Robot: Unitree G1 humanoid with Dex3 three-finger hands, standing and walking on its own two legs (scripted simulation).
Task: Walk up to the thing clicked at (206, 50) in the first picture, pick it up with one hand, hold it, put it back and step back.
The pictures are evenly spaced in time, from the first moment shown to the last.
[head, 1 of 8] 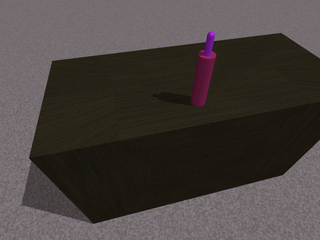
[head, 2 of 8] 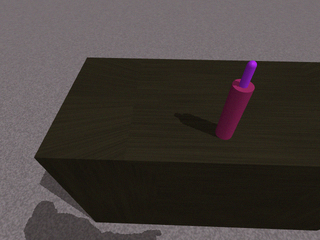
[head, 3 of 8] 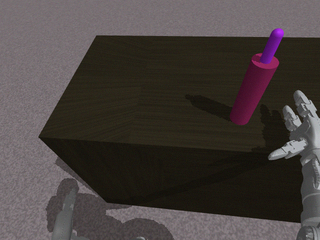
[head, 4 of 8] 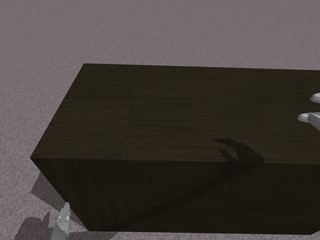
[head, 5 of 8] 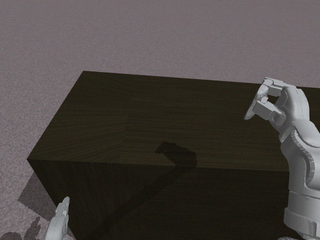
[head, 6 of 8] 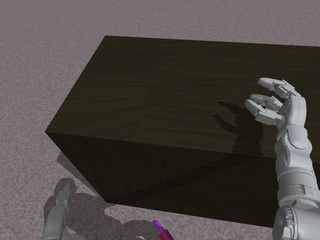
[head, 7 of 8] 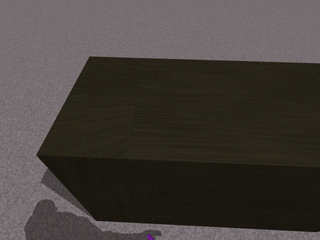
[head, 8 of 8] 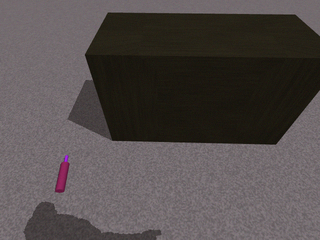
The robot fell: no
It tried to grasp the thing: yes
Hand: right
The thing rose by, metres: 0.00
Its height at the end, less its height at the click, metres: -0.86
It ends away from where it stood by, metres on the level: 0.97
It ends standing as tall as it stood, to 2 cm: no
